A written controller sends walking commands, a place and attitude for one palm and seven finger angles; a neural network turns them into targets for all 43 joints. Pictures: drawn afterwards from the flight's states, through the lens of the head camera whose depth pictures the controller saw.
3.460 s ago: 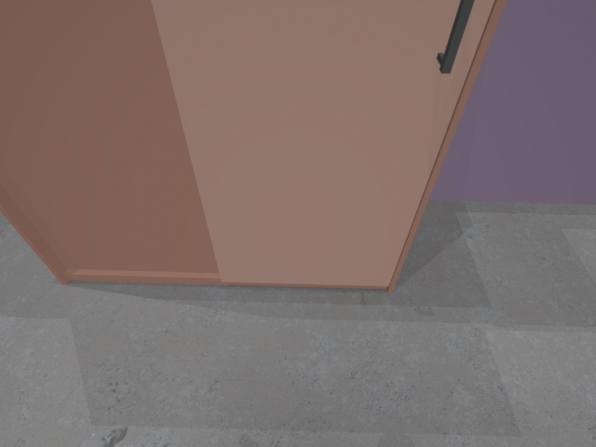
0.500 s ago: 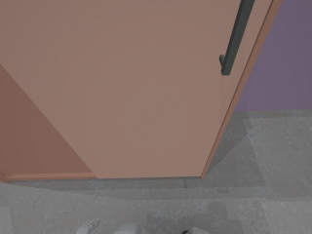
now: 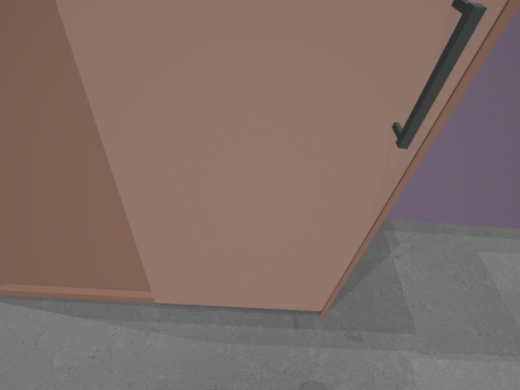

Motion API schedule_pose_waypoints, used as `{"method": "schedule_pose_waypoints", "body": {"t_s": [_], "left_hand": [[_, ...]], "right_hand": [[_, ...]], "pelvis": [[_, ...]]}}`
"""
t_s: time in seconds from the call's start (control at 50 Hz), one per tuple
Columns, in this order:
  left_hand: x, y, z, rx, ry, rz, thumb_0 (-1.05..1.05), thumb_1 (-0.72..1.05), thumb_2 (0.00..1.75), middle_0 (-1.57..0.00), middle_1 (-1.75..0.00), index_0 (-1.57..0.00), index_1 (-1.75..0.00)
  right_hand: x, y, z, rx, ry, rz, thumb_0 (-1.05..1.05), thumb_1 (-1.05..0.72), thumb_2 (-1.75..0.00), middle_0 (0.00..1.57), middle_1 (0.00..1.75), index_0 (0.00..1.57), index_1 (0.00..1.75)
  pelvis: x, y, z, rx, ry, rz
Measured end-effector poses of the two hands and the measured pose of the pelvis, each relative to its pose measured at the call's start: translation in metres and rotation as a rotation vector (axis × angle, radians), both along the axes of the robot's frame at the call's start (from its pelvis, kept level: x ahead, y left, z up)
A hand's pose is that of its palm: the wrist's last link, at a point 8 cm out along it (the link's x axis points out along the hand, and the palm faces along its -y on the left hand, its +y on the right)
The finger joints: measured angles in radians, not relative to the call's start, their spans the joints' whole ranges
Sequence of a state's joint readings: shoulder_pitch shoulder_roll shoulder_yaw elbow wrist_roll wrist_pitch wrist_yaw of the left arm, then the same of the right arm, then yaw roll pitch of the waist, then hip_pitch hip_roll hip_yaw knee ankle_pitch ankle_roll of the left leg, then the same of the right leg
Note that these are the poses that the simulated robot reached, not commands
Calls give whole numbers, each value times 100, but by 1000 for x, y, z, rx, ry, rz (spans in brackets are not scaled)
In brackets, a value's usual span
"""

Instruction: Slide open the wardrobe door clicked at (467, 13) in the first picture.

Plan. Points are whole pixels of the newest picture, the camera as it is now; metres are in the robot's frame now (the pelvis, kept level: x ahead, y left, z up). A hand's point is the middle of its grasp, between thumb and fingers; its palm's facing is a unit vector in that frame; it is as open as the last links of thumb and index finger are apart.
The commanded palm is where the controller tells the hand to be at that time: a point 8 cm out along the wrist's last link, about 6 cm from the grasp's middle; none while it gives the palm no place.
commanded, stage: come to a stop and stand still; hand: right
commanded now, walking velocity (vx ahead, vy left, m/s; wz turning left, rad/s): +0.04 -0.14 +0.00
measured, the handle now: (428, 81) +0.54 -0.22 +0.26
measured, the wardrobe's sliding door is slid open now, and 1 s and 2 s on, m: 0.00 0.00 0.00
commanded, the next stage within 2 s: look again from close up in 0.70 s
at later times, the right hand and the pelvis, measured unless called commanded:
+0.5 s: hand out of the picture -0.01 -0.24 -0.19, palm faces +0.07 +0.98 -0.17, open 7.4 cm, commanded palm none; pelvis +0.01 -0.07 -0.01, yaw +0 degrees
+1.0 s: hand out of the picture +0.02 -0.25 -0.18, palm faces -0.02 +0.97 -0.26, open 7.4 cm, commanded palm none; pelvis +0.00 -0.06 -0.02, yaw +0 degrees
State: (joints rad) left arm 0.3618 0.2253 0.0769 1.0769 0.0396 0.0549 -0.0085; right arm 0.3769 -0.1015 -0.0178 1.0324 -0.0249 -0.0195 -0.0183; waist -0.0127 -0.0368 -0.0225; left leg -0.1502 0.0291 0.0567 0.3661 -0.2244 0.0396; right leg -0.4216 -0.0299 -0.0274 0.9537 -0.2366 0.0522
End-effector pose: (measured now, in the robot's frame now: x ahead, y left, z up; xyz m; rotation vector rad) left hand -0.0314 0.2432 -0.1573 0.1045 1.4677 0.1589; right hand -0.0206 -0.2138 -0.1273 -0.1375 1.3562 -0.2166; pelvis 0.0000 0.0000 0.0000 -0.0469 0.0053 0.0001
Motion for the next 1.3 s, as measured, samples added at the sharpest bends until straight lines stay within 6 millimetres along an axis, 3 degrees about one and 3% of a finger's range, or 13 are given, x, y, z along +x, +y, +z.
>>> {"method": "schedule_pose_waypoints", "body": {"t_s": [0.1,0.2,0.26,0.34,0.44,0.56,0.72,0.82,0.94,1.1,1.3], "left_hand": [[3,-8,0,2,53,-54,1,91,90,-20,-30,-19,-30],[47,-29,3,9,-48,-86,1,91,90,-20,-30,-19,-30],[78,-47,3,22,-148,-97,1,91,90,-20,-30,-19,-30],[105,-70,7,48,-233,-105,0,92,90,-20,-30,-20,-30],[119,-89,14,52,-269,-110,0,93,90,-20,-30,-20,-30],[109,-93,14,56,-253,-79,-1,94,90,-20,-30,-20,-30],[63,-87,8,60,-140,-41,-1,93,90,-20,-30,-20,-30],[33,-88,5,40,-65,-22,0,92,90,-20,-30,-20,-30],[14,-88,-8,0,-57,-38,0,91,90,-20,-30,-20,-30],[24,-82,-16,-39,-111,-38,0,91,90,-20,-30,-20,-30],[35,-50,-8,4,-135,-46,1,91,90,-20,-30,-20,-30]], "right_hand": [[-29,2,-2,13,55,-63,1,-90,-90,20,30,21,30],[-57,-8,-9,40,147,-94,1,-90,-90,20,30,20,30],[-64,-22,-20,60,185,-100,1,-90,-90,20,30,20,30],[-54,-44,-35,72,186,-90,1,-91,-90,20,30,20,30],[-18,-62,-38,71,117,-47,1,-91,-90,19,30,20,30],[24,-78,-34,53,35,16,1,-91,-90,19,30,20,30],[53,-91,-28,18,-16,60,1,-91,-90,19,30,20,30],[53,-91,-26,0,-9,78,1,-91,-90,19,30,20,30],[41,-89,-23,-27,3,99,1,-91,-90,19,30,20,30],[29,-74,-19,-42,4,92,1,-91,-90,19,30,20,30],[24,-43,-24,2,-2,90,1,-91,-90,20,30,20,30]], "pelvis": [[-2,-6,-1,6,4,-19],[0,-21,-3,9,1,-16],[3,-35,-9,31,-4,-11],[8,-52,-15,43,-17,-8],[12,-64,-12,42,-23,1],[12,-73,-10,43,-22,9],[11,-75,-9,40,-28,12],[8,-72,-9,42,-26,11],[0,-68,-15,42,-21,5],[-1,-52,-17,30,-36,11],[-4,-33,-15,28,-33,17]]}}
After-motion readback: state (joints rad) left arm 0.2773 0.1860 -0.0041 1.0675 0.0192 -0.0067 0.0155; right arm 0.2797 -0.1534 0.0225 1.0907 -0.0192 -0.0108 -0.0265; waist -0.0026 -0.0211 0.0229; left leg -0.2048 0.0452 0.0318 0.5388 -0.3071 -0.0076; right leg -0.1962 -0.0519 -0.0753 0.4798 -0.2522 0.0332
